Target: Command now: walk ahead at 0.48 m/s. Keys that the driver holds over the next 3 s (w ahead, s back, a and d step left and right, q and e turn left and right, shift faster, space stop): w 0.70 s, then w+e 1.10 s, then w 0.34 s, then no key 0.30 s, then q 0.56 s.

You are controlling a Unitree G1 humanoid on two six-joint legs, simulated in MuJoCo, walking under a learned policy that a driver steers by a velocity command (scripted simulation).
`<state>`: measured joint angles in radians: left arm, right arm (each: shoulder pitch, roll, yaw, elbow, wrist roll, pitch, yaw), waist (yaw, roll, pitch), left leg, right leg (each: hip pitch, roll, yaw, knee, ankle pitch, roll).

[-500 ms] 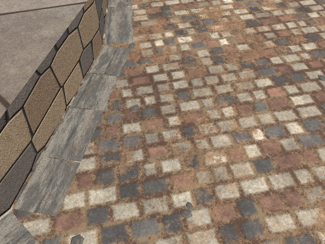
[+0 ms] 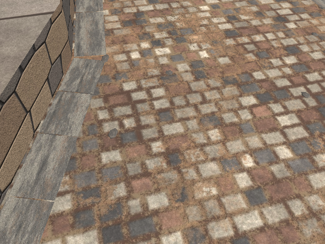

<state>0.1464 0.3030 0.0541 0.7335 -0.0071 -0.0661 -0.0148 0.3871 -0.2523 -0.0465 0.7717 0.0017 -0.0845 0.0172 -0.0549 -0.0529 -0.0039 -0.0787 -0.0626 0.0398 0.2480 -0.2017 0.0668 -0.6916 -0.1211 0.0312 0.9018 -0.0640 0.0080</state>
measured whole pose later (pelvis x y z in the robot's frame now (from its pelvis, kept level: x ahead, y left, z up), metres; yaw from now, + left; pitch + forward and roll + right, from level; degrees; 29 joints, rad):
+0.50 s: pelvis +0.29 -0.06 +0.00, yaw +0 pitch +1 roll -1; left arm 0.32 0.27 0.05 0.82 0.00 -0.09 -0.03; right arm 0.19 -0.30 -0.05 0.74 0.01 -0.06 -0.01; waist 0.04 0.04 0.02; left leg -0.66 0.13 -0.05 1.01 -0.18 -0.01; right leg -0.16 0.07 -0.06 0.30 -0.15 -0.07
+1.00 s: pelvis +0.57 +0.00 +0.00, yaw -7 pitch +1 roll +2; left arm 0.24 0.31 0.07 0.80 -0.03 -0.03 0.00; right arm 0.27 -0.26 -0.06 0.81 -0.01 -0.10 0.01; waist -0.03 -0.05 0.03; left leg -0.18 -0.02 0.14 0.34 -0.18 0.05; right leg -0.60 -0.09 0.06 1.11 -0.26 -0.01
